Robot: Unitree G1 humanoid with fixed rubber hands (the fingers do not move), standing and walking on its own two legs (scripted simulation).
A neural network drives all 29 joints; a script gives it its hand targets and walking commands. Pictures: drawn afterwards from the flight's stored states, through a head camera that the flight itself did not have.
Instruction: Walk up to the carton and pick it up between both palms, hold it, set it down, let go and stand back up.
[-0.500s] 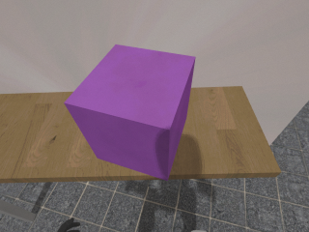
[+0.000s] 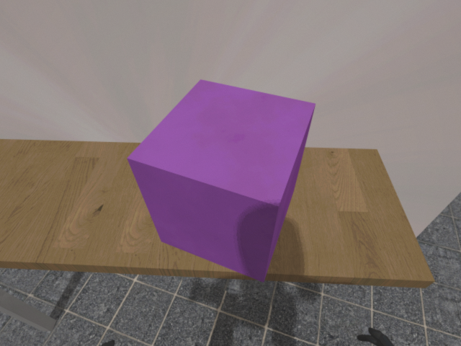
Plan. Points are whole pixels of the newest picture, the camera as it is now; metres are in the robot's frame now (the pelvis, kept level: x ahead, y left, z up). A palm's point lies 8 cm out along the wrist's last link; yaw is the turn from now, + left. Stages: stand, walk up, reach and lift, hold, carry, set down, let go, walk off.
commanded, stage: walk up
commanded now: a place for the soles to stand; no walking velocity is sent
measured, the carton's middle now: (231, 178) +0.37 +0.02 +0.10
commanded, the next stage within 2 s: reach and lift in 1.30 s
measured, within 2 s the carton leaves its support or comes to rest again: neither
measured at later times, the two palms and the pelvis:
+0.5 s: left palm out of the picture +0.05 +0.31 -0.10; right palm out of the picture +0.10 -0.23 -0.10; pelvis +0.00 +0.03 +0.00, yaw +4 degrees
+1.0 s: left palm out of the picture +0.07 +0.29 -0.10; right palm out of the picture +0.11 -0.23 -0.10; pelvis +0.01 +0.03 +0.00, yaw +1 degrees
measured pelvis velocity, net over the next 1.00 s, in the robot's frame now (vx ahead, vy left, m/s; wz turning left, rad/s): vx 0.01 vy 0.03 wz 0.02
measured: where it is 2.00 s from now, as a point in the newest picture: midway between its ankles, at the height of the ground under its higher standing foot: outside the picture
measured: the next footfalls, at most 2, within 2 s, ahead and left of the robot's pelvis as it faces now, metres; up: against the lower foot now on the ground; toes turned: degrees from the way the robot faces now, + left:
none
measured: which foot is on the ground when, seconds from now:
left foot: down 0.00-1.00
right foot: down 0.00-1.00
